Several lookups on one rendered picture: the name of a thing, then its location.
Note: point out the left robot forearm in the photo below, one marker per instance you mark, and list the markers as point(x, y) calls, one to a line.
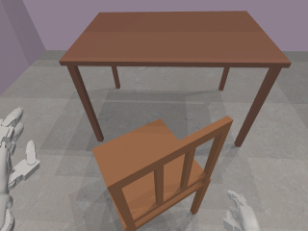
point(7, 221)

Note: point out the chair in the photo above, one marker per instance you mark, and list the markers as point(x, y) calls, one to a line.
point(148, 170)

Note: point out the left robot hand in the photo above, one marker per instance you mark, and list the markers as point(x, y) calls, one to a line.
point(10, 131)

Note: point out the right robot hand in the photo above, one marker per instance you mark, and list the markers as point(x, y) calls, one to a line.
point(244, 219)

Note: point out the table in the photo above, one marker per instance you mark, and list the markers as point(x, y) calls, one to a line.
point(175, 39)

